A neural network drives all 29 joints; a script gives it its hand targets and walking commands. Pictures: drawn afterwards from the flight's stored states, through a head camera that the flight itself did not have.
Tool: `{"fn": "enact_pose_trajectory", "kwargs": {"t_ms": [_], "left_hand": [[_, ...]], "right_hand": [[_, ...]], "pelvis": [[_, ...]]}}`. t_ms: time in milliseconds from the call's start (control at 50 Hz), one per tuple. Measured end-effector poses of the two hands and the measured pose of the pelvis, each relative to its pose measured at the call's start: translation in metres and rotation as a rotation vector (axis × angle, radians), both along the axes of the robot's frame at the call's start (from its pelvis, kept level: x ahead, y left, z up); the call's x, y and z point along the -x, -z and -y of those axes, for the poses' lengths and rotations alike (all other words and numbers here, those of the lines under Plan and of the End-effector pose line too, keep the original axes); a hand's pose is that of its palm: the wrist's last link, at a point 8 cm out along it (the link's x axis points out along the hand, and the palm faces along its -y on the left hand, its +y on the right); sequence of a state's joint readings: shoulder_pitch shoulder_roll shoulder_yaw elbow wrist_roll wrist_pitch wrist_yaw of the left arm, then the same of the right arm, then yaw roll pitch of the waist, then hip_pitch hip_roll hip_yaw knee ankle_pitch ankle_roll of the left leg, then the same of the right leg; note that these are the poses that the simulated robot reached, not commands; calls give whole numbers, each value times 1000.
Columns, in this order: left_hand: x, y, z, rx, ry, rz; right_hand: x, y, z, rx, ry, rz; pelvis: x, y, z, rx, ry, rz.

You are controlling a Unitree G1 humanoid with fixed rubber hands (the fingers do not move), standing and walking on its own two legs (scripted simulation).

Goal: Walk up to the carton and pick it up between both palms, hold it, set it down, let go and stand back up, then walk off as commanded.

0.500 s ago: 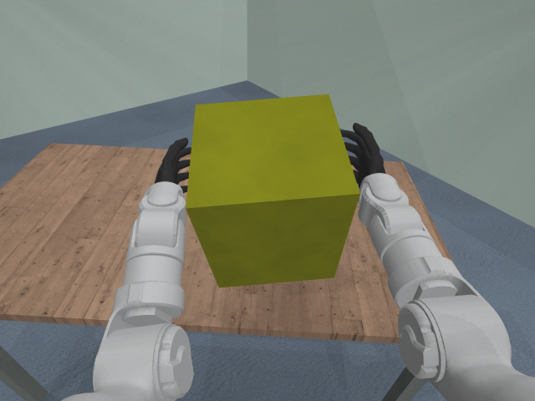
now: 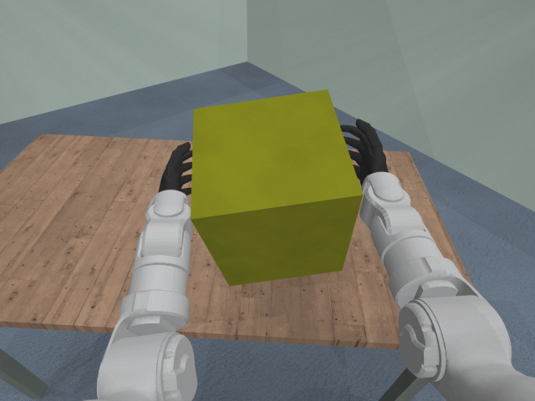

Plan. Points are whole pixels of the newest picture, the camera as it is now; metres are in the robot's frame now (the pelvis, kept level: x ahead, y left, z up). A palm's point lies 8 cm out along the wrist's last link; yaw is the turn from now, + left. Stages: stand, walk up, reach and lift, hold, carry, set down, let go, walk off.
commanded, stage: set down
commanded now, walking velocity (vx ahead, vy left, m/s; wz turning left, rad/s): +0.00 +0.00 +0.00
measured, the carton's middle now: (274, 196) +0.43 +0.02 +0.10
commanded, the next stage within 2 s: none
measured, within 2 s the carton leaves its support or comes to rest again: neither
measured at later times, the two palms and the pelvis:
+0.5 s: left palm (171, 209) +0.39 +0.19 +0.11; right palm (358, 187) +0.42 -0.11 +0.13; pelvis +0.00 +0.00 +0.00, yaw +0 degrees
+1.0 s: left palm (190, 216) +0.40 +0.16 +0.08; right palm (364, 194) +0.44 -0.14 +0.10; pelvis +0.00 -0.02 +0.00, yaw +0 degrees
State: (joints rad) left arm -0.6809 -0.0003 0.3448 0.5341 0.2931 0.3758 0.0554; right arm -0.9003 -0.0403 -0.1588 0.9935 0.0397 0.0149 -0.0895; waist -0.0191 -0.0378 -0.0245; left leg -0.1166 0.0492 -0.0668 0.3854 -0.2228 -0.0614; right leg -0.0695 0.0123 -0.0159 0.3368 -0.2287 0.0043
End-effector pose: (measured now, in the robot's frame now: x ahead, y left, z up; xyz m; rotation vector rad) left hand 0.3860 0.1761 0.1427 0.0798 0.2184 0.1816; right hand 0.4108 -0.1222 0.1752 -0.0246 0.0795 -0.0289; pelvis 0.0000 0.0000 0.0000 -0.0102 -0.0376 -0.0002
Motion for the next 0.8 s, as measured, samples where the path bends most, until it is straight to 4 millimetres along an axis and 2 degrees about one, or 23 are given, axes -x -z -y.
{"fn": "enact_pose_trajectory", "kwargs": {"t_ms": [240,500,660,800], "left_hand": [[3,2,4,-41,-4,4],[0,35,-9,-23,-49,-27],[-8,51,-3,-16,-63,-39],[-14,55,3,-24,-71,-28]], "right_hand": [[2,10,5,-20,-6,0],[-13,43,-9,9,-65,-42],[-22,61,-3,9,-58,-60],[-30,68,3,11,-63,-53]], "pelvis": [[3,0,1,0,1,-7],[4,0,-1,3,2,-92],[3,0,0,3,4,-161],[0,0,6,-5,4,-210]]}}
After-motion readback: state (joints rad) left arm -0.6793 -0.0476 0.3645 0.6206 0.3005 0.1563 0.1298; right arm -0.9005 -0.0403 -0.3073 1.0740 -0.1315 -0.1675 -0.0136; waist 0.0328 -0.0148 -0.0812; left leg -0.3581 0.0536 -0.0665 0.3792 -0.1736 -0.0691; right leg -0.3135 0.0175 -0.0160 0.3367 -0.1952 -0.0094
